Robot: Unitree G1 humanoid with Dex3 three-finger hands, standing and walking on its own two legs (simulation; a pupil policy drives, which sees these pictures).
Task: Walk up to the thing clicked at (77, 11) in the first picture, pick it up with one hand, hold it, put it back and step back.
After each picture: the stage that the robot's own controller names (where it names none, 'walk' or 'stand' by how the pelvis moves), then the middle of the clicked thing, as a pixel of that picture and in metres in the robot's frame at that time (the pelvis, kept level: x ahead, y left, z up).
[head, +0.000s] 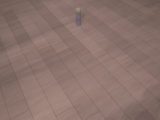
stand; (78, 17) +1.92 +0.05 -0.65
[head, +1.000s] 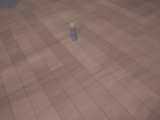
walk; (73, 32) +1.76 +0.27 -0.65
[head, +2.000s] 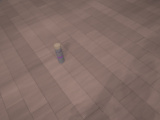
walk; (59, 53) +1.19 +0.35 -0.65
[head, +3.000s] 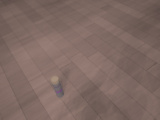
walk; (57, 87) +0.79 +0.31 -0.65
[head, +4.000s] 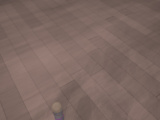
walk; (58, 113) +0.53 +0.22 -0.64
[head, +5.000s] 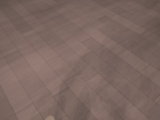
stand; out of the picture +0.44 +0.25 -0.65
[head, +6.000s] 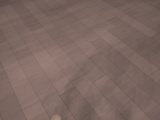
stand; out of the picture +0.44 +0.21 -0.66
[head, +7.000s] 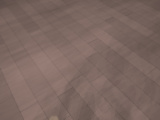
stand; out of the picture +0.44 +0.23 -0.66
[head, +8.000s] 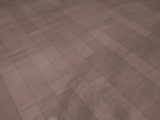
stand; out of the picture +0.44 +0.24 -0.66
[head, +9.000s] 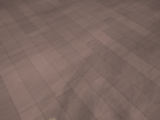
stand; out of the picture +0.43 +0.25 -0.66
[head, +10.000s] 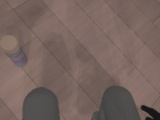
go down; (15, 53) +0.49 +0.28 -0.31
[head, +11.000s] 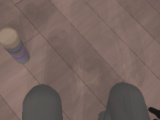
go down; (16, 48) +0.49 +0.29 -0.26
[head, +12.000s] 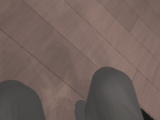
close in; out of the picture +0.46 +0.34 -0.17
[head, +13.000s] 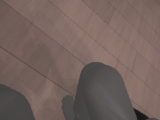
close; out of the picture +0.46 +0.35 -0.16
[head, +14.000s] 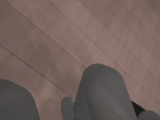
lift; out of the picture +0.41 +0.34 -0.16
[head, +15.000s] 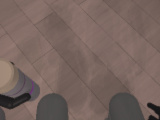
lift; (18, 85) +0.32 +0.22 -0.02
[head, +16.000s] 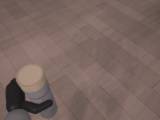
hold; (41, 95) +0.31 +0.16 +0.02
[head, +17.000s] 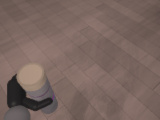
hold; (41, 92) +0.32 +0.16 +0.02
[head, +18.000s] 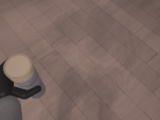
crouch; (29, 80) +0.37 +0.19 -0.03
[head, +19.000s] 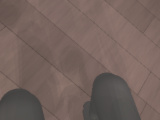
lower; out of the picture +0.50 +0.29 -0.06
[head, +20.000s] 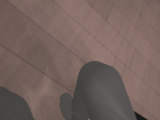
lower; out of the picture +0.45 +0.33 -0.15
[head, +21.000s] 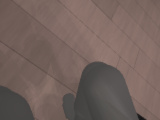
lower; out of the picture +0.44 +0.33 -0.16
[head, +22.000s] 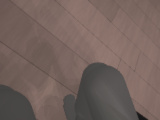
lower; out of the picture +0.44 +0.31 -0.15
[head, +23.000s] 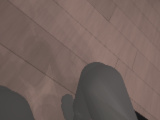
lower; out of the picture +0.44 +0.30 -0.17
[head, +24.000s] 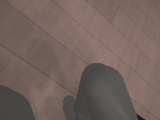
open; out of the picture +0.44 +0.30 -0.17
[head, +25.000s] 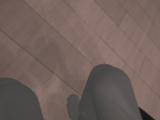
stand; out of the picture +0.43 +0.30 -0.17
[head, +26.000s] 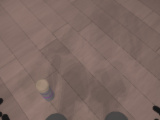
walk; (46, 91) +0.44 +0.23 -0.46
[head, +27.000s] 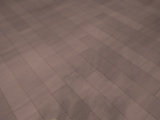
stand; out of the picture +0.41 +0.21 -0.60
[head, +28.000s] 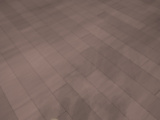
stand; out of the picture +0.41 +0.21 -0.60
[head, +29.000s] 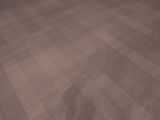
stand; out of the picture +0.42 +0.19 -0.65
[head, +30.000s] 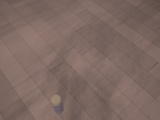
walk; (57, 105) +0.46 +0.17 -0.64
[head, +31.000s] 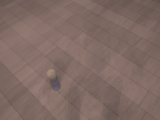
walk; (54, 80) +0.68 +0.27 -0.62
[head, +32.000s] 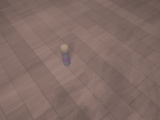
stand; (65, 55) +1.01 +0.20 -0.63
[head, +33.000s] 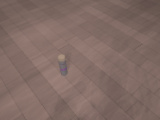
stand; (62, 65) +1.02 +0.22 -0.65
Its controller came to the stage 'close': yes
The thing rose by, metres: 0.67
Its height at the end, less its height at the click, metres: +0.00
